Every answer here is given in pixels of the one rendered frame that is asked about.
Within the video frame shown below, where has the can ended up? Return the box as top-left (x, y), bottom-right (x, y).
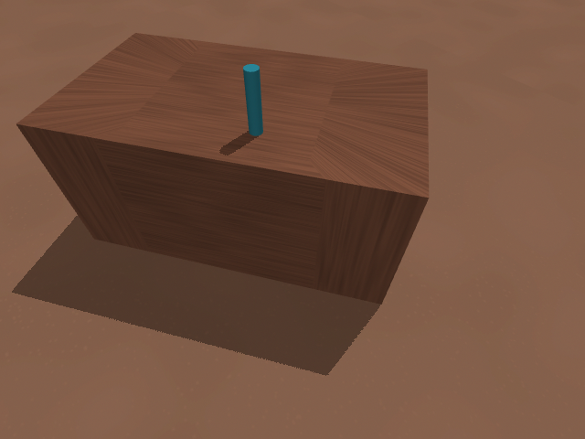
top-left (243, 64), bottom-right (263, 136)

